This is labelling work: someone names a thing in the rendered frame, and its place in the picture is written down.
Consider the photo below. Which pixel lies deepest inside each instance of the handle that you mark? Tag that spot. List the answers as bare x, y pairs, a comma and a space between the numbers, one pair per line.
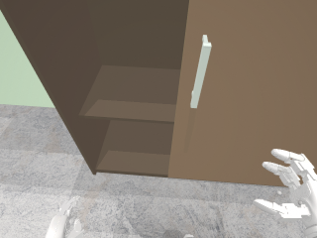
202, 65

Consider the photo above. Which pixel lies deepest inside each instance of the wardrobe door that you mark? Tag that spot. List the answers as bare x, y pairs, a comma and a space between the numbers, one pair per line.
259, 90

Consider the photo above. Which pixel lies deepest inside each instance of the robot right forearm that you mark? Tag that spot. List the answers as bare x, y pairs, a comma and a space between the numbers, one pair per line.
311, 231

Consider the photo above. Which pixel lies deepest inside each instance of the right robot hand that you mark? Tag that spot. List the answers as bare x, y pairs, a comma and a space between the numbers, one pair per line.
306, 192

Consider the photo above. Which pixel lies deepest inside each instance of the left robot hand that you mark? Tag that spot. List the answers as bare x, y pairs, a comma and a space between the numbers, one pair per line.
61, 223

